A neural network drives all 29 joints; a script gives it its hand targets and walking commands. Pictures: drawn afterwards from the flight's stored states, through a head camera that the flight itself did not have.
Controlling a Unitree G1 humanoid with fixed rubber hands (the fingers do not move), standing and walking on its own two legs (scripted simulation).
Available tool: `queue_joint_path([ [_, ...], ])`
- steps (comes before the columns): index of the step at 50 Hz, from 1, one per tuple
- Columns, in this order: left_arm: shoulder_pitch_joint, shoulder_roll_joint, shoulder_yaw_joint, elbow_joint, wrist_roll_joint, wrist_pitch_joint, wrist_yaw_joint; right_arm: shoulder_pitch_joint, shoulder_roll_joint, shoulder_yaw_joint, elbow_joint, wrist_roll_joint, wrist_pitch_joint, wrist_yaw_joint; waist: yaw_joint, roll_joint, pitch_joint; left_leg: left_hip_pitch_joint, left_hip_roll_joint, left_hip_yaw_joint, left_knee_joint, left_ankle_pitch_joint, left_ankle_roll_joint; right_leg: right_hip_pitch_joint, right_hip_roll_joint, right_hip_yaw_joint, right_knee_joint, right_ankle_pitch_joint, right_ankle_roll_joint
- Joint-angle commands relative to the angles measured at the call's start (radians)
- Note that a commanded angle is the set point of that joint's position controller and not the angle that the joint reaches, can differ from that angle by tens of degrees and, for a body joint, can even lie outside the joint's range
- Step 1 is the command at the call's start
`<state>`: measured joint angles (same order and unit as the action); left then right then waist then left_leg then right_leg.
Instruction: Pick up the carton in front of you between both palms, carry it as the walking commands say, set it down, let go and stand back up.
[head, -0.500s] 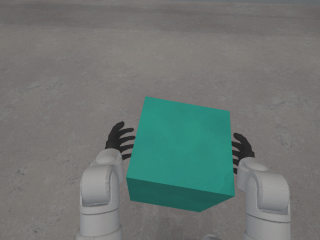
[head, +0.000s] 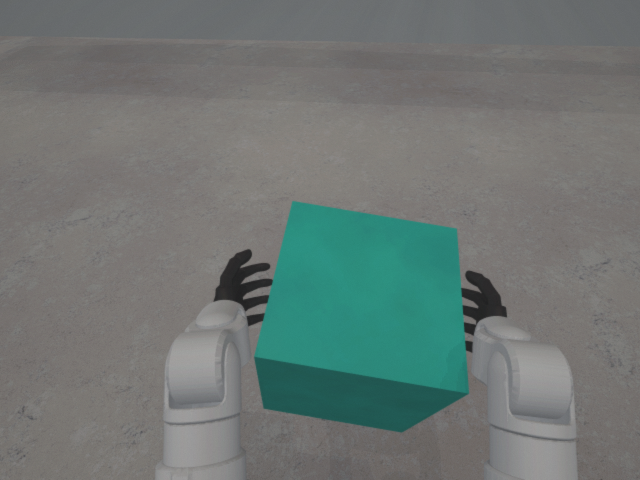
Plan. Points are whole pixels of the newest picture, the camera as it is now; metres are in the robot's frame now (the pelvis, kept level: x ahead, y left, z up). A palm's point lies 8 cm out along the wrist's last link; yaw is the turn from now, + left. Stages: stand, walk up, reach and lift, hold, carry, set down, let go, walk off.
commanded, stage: carry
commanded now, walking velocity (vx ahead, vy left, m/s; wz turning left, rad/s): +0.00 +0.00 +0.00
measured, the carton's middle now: (351, 326) +0.32 +0.00 +0.01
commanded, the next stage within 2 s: hold in 1.74 s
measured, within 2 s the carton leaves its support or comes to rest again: neither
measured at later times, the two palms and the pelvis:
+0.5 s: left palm (227, 338) +0.29 +0.16 +0.04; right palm (461, 350) +0.28 -0.13 +0.03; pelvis +0.01 +0.01 -0.01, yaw +0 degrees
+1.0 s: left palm (220, 368) +0.25 +0.16 +0.04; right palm (469, 376) +0.24 -0.13 +0.04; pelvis -0.04 +0.01 +0.00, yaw +0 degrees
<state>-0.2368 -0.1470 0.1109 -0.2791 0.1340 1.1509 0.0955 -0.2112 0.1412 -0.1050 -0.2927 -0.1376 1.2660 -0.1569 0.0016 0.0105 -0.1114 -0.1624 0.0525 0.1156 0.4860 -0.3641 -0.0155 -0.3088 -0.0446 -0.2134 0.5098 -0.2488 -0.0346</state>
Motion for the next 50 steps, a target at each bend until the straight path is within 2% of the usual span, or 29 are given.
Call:
queue_joint_path([
  [1,-0.283,-0.986,-0.684,0.084,-0.397,0.066,-0.273,-0.507,0.904,0.691,-0.074,0.446,-0.042,0.337,0.004,0.025,-0.276,0.064,0.111,-0.055,0.020,0.770,-0.001,0.184,-0.120,0.102,0.057,0.652,0.004],
  [4,-0.320,-1.012,-0.693,0.099,-0.403,0.054,-0.283,-0.539,0.930,0.696,-0.059,0.445,-0.057,0.343,0.003,0.018,-0.251,0.071,0.108,-0.046,0.015,0.776,-0.001,0.162,-0.111,0.102,0.050,0.620,0.014],
  [10,-0.308,-1.052,-0.691,0.168,-0.382,-0.008,-0.304,-0.536,0.966,0.703,0.004,0.421,-0.123,0.355,0.003,-0.002,-0.261,0.089,0.099,-0.034,0.015,0.747,-0.001,0.180,-0.109,0.110,0.047,0.649,0.014],
  [16,-0.281,-1.036,-0.654,0.232,-0.325,-0.139,-0.319,-0.508,0.958,0.671,0.085,0.370,-0.259,0.368,0.005,-0.003,-0.268,0.099,0.105,-0.030,0.012,0.740,0.008,0.178,-0.109,0.117,0.051,0.623,0.013],
  [23,-0.233,-0.968,-0.615,0.272,-0.251,-0.284,-0.311,-0.447,0.906,0.644,0.138,0.304,-0.405,0.364,0.001,0.011,-0.284,0.094,0.116,-0.025,0.027,0.709,0.023,0.167,-0.113,0.125,0.071,0.542,0.010],
  [25,-0.236,-0.940,-0.586,0.291,-0.218,-0.325,-0.307,-0.434,0.881,0.618,0.166,0.268,-0.446,0.359,0.001,0.012,-0.279,0.077,0.119,-0.024,0.025,0.667,0.028,0.160,-0.114,0.127,0.069,0.497,0.010],
  [28,-0.275,-0.905,-0.532,0.338,-0.172,-0.390,-0.303,-0.450,0.852,0.557,0.229,0.211,-0.513,0.351,0.001,0.003,-0.253,0.039,0.113,-0.023,0.002,0.535,0.030,0.160,-0.121,0.134,0.044,0.458,0.008],
  [34,-0.394,-0.888,-0.449,0.451,-0.115,-0.515,-0.306,-0.480,0.865,0.444,0.412,0.123,-0.631,0.354,0.002,-0.007,-0.209,0.005,0.109,-0.035,-0.046,0.336,0.035,0.138,-0.126,0.152,-0.006,0.352,0.005],
  [39,-0.401,-0.933,-0.449,0.491,-0.112,-0.528,-0.315,-0.493,0.919,0.454,0.448,0.127,-0.647,0.367,0.001,-0.006,-0.214,-0.010,0.108,-0.043,-0.055,0.287,0.039,0.140,-0.126,0.155,-0.021,0.314,0.003],
  [43,-0.369,-0.942,-0.484,0.454,-0.138,-0.482,-0.315,-0.466,0.929,0.499,0.403,0.158,-0.601,0.368,-0.001,-0.010,-0.221,-0.022,0.108,-0.047,-0.055,0.281,0.040,0.141,-0.127,0.155,-0.025,0.309,0.004],
  [50,-0.375,-0.919,-0.473,0.431,-0.136,-0.456,-0.312,-0.465,0.907,0.494,0.388,0.157,-0.575,0.366,-0.001,-0.010,-0.189,-0.058,0.107,-0.054,-0.075,0.210,0.044,0.118,-0.127,0.159,-0.048,0.243,0.008],
])
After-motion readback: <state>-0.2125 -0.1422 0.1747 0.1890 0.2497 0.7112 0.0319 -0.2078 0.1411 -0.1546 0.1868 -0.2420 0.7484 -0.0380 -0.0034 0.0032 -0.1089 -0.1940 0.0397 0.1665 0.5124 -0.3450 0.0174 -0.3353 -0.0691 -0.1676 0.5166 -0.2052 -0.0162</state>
